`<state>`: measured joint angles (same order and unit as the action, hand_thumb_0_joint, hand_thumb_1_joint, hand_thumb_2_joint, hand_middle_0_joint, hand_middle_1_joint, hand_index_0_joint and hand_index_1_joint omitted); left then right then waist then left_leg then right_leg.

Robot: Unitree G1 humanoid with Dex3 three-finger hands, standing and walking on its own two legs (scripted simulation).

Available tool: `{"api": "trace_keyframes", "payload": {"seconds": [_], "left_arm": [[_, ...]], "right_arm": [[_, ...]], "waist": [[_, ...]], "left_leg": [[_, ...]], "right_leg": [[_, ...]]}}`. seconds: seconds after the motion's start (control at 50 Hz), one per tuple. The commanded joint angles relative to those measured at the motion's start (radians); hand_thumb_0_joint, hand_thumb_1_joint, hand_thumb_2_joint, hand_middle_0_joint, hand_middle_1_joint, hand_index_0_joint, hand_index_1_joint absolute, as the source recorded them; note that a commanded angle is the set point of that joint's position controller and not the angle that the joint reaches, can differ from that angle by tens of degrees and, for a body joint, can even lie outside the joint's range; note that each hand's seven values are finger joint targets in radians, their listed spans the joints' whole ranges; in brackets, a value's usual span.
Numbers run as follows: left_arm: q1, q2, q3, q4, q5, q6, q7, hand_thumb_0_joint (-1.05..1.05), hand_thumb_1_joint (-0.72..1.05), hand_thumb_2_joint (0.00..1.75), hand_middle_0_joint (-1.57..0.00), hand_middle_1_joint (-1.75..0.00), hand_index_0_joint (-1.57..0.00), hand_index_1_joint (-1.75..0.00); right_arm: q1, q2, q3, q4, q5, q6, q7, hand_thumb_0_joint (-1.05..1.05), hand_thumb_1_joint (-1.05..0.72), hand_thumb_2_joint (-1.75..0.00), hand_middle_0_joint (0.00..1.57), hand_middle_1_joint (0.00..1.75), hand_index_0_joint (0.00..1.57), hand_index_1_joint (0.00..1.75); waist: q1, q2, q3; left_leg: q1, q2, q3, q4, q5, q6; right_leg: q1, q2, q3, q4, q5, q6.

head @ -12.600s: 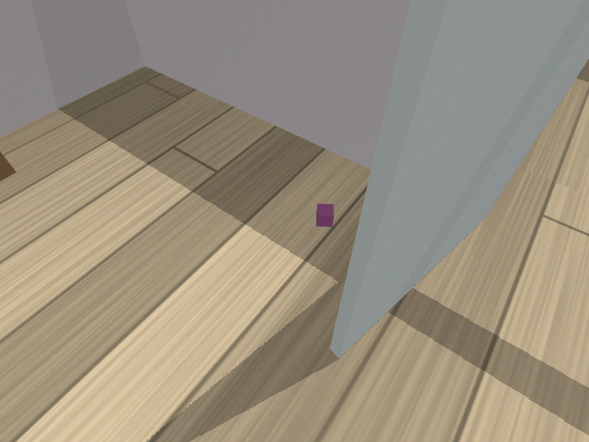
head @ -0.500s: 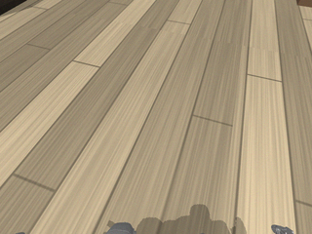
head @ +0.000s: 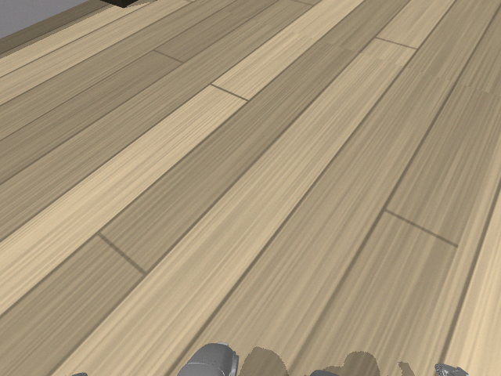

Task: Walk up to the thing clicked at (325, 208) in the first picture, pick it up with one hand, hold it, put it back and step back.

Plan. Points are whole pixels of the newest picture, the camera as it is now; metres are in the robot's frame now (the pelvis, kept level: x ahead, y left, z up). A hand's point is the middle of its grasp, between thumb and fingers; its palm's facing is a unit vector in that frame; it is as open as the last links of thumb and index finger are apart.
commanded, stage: walk up
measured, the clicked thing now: out of the picture -1.01 +0.19 -0.72
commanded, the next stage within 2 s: none
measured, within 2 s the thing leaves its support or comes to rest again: neither
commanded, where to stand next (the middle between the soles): +0.07 +0.02 m, yaw +7 degrees
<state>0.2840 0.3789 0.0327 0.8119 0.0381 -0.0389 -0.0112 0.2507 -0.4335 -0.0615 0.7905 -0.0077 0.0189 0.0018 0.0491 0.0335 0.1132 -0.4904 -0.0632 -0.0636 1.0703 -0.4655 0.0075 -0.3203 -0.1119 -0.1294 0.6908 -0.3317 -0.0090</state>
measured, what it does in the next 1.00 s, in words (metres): steps to the left, turning right: left foot, then right foot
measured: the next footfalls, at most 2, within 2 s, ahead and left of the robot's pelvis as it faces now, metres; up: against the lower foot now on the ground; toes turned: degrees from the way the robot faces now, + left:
left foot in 0.20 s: +0.09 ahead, +0.14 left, +0.00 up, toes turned -7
right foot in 0.62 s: +0.04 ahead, -0.10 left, +0.00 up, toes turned -35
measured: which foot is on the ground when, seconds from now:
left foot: up 0.00-0.18, down 0.20-0.62, up 0.64-0.94, down 0.96-1.00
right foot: down 0.00-0.22, up 0.24-0.60, down 0.62-1.00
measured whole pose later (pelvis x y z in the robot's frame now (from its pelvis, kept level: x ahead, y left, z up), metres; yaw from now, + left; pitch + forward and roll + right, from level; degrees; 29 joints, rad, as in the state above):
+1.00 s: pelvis +0.06 +0.10 +0.00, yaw -52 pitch -2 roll +0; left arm 0.17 0.42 0.06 0.65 0.04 0.06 -0.02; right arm 0.18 -0.43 -0.08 0.80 -0.01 0.03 0.02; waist -0.01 0.00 0.15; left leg -0.36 -0.03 -0.03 0.67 -0.27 0.00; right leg -0.42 0.11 0.29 0.66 -0.22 0.04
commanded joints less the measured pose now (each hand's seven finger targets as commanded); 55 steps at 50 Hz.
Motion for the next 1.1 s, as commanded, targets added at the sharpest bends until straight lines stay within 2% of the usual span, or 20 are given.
{"api": "trace_keyframes", "payload": {"seconds": [0.0,0.06,0.08,0.1,0.16,0.2,0.22,0.26,0.34,0.56,0.58,0.6,0.62,0.64,0.74,0.92,0.94,0.98,1.0,1.08], "left_arm": [[0.044,0.320,0.105,-0.067,0.000,-0.024,0.019,0.00,0.90,0.90,-0.20,-0.30,-0.20,-0.30],[0.001,0.311,0.099,-0.086,-0.011,-0.011,0.014,0.00,0.90,0.90,-0.20,-0.30,-0.20,-0.30],[0.114,0.272,0.083,-0.078,-0.026,0.018,0.017,0.00,0.90,0.90,-0.20,-0.30,-0.20,-0.30],[0.114,0.297,0.087,-0.076,-0.028,0.025,0.020,0.00,0.90,0.90,-0.20,-0.30,-0.20,-0.30],[-0.026,0.281,0.085,-0.137,-0.027,0.028,0.026,0.00,0.90,0.90,-0.20,-0.30,-0.20,-0.30],[0.015,0.164,0.048,-0.140,-0.023,0.041,0.040,0.00,0.90,0.90,-0.20,-0.30,-0.20,-0.30],[-0.005,0.246,0.068,-0.122,-0.014,0.051,0.048,0.00,0.90,0.90,-0.20,-0.30,-0.20,-0.30],[0.049,0.234,0.075,-0.070,-0.024,0.053,0.033,0.00,0.90,0.90,-0.20,-0.30,-0.20,-0.30],[0.055,0.194,0.070,-0.064,-0.031,0.059,-0.009,0.00,0.90,0.90,-0.20,-0.30,-0.20,-0.30],[0.053,0.216,0.088,-0.092,-0.011,0.032,-0.009,0.00,0.90,0.90,-0.20,-0.30,-0.20,-0.30],[0.132,0.255,0.106,-0.073,-0.004,0.023,-0.003,0.00,0.90,0.90,-0.20,-0.30,-0.20,-0.30],[0.168,0.350,0.128,-0.086,0.006,0.011,0.009,0.00,0.90,0.90,-0.20,-0.30,-0.20,-0.30],[0.150,0.402,0.131,-0.120,0.002,0.009,0.011,0.00,0.90,0.90,-0.20,-0.30,-0.20,-0.30],[0.101,0.395,0.133,-0.134,-0.008,0.014,0.019,0.00,0.90,0.90,-0.20,-0.30,-0.20,-0.30],[-0.083,0.279,0.100,-0.218,-0.011,0.028,0.024,0.00,0.90,0.90,-0.20,-0.30,-0.20,-0.30],[-0.183,0.291,0.112,-0.278,-0.003,0.065,0.000,0.00,0.90,0.90,-0.20,-0.30,-0.20,-0.30],[-0.185,0.259,0.098,-0.280,-0.007,0.068,0.000,0.00,0.90,0.90,-0.20,-0.30,-0.20,-0.30],[-0.063,0.232,0.097,-0.230,-0.005,0.076,0.010,0.00,0.90,0.90,-0.20,-0.30,-0.20,-0.30],[-0.050,0.292,0.114,-0.206,0.008,0.076,0.012,0.00,0.90,0.90,-0.20,-0.30,-0.20,-0.30],[-0.014,0.266,0.121,-0.153,-0.018,0.076,-0.036,0.00,0.90,0.90,-0.20,-0.30,-0.20,-0.30]], "right_arm": [[0.000,-0.160,-0.057,-0.072,-0.009,-0.033,0.009,0.00,-0.90,-0.90,0.20,0.30,0.20,0.30],[-0.008,-0.139,-0.053,-0.061,-0.002,-0.042,0.008,0.00,-0.90,-0.90,0.20,0.30,0.20,0.30],[-0.175,-0.104,-0.059,-0.114,-0.017,-0.027,0.030,0.00,-0.90,-0.90,0.20,0.30,0.20,0.30],[-0.183,-0.091,-0.055,-0.125,-0.012,-0.020,0.030,0.00,-0.90,-0.90,0.20,0.30,0.20,0.30],[-0.025,-0.121,-0.064,-0.071,0.003,-0.023,0.027,0.00,-0.90,-0.90,0.20,0.30,0.20,0.30],[-0.026,-0.279,-0.112,-0.103,-0.018,-0.015,0.014,0.00,-0.90,-0.90,0.20,0.30,0.20,0.30],[-0.077,-0.290,-0.120,-0.112,-0.005,-0.009,0.024,0.00,-0.90,-0.90,0.20,0.30,0.20,0.30],[-0.165,-0.183,-0.086,-0.137,-0.005,-0.020,0.017,0.00,-0.90,-0.90,0.20,0.30,0.20,0.30],[-0.168,-0.155,-0.077,-0.131,-0.004,-0.027,0.013,0.00,-0.90,-0.90,0.20,0.30,0.20,0.30],[-0.208,-0.161,-0.086,-0.175,-0.001,0.007,0.056,0.00,-0.90,-0.90,0.20,0.30,0.20,0.30],[-0.206,-0.141,-0.077,-0.174,0.006,0.010,0.059,0.00,-0.90,-0.90,0.20,0.30,0.20,0.30],[-0.203,-0.086,-0.056,-0.194,0.007,0.009,0.065,0.00,-0.90,-0.90,0.20,0.30,0.20,0.30],[-0.240,-0.094,-0.051,-0.218,0.012,0.012,0.061,0.00,-0.90,-0.90,0.20,0.30,0.20,0.30],[-0.238,-0.139,-0.058,-0.194,0.009,0.010,0.053,0.00,-0.90,-0.90,0.20,0.30,0.20,0.30],[-0.112,-0.166,-0.058,-0.092,0.005,0.018,0.050,0.00,-0.90,-0.90,0.20,0.30,0.20,0.30],[-0.008,-0.152,-0.058,-0.064,0.005,-0.018,0.007,0.00,-0.90,-0.90,0.20,0.30,0.20,0.30],[0.021,-0.175,-0.069,-0.058,-0.007,-0.024,-0.002,0.00,-0.90,-0.90,0.20,0.30,0.20,0.30],[-0.092,-0.319,-0.101,-0.108,-0.015,-0.024,-0.004,0.00,-0.90,-0.90,0.20,0.30,0.20,0.30],[-0.181,-0.313,-0.108,-0.126,-0.014,-0.028,0.002,0.00,-0.90,-0.90,0.20,0.30,0.20,0.30],[-0.142,-0.214,-0.082,-0.100,-0.022,-0.054,0.001,0.00,-0.90,-0.90,0.20,0.30,0.20,0.30]], "waist": [[0.018,-0.251,-0.081],[0.007,-0.276,-0.121],[0.001,-0.173,-0.081],[-0.005,-0.199,-0.078],[-0.106,-0.227,-0.197],[-0.133,0.224,-0.232],[-0.138,0.189,-0.189],[-0.058,0.069,-0.114],[-0.067,0.149,-0.100],[-0.031,0.069,-0.158],[0.021,-0.040,-0.207],[0.047,-0.289,-0.183],[0.045,-0.340,-0.204],[0.031,-0.256,-0.192],[-0.057,-0.161,-0.161],[-0.083,-0.215,-0.159],[-0.104,-0.154,-0.151],[-0.074,0.236,-0.132],[-0.054,0.178,-0.076],[-0.032,0.124,-0.122]], "left_leg": [[-0.090,0.051,0.040,-0.139,0.030,-0.004],[0.043,0.042,0.099,-0.278,0.096,-0.007],[0.102,-0.042,0.089,-0.301,0.046,0.004],[0.142,-0.031,0.081,-0.349,0.056,0.009],[0.360,0.009,0.045,-0.590,0.186,0.034],[0.541,0.507,-0.391,-0.767,0.135,0.169],[0.416,0.578,-0.395,-0.795,0.153,0.288],[0.413,0.454,-0.191,-0.724,0.423,0.215],[0.457,0.349,0.041,-0.712,0.507,0.144],[0.276,0.380,0.255,-0.440,0.393,0.099],[0.181,0.313,0.279,-0.242,0.285,0.061],[-0.072,0.179,0.304,-0.028,0.048,0.003],[-0.203,0.084,0.117,0.042,-0.200,-0.032],[-0.208,0.121,0.010,0.099,-0.193,-0.040],[-0.031,0.090,0.044,-0.060,0.027,-0.051],[0.312,0.026,0.002,-0.482,0.159,-0.014],[0.391,0.061,-0.033,-0.614,0.148,0.000],[0.234,0.516,-0.518,-0.887,-0.166,0.159],[0.150,0.564,-0.513,-0.917,-0.131,0.233],[0.296,0.339,-0.120,-0.794,0.065,0.105]], "right_leg": [[0.191,-0.199,0.208,-0.248,0.284,-0.190],[0.150,-0.207,0.139,-0.177,0.441,-0.194],[0.025,-0.147,0.441,-0.231,0.584,-0.192],[0.020,-0.160,0.429,-0.226,0.623,-0.181],[-0.017,-0.096,0.363,-0.112,0.448,-0.118],[-0.351,0.120,0.127,0.206,-0.253,0.005],[-0.300,0.045,0.159,0.349,-0.276,0.002],[-0.286,0.046,0.183,0.402,-0.190,0.008],[-0.288,0.015,0.136,0.339,-0.015,0.022],[0.080,0.080,-0.007,-0.115,0.089,-0.016],[0.230,0.069,0.100,-0.194,0.096,-0.051],[0.333,-0.110,0.459,-0.302,0.190,-0.136],[0.350,-0.235,0.840,-0.347,0.228,-0.272],[0.322,-0.262,0.853,-0.369,0.158,-0.305],[0.118,-0.021,0.507,-0.304,0.174,-0.154],[-0.148,0.040,0.634,-0.261,0.157,-0.114],[-0.217,0.115,0.562,-0.213,0.089,-0.050],[-0.258,0.265,0.316,0.262,-0.179,0.021],[-0.234,0.205,0.275,0.411,-0.167,0.029],[-0.239,0.135,0.249,0.429,0.032,0.021]]}}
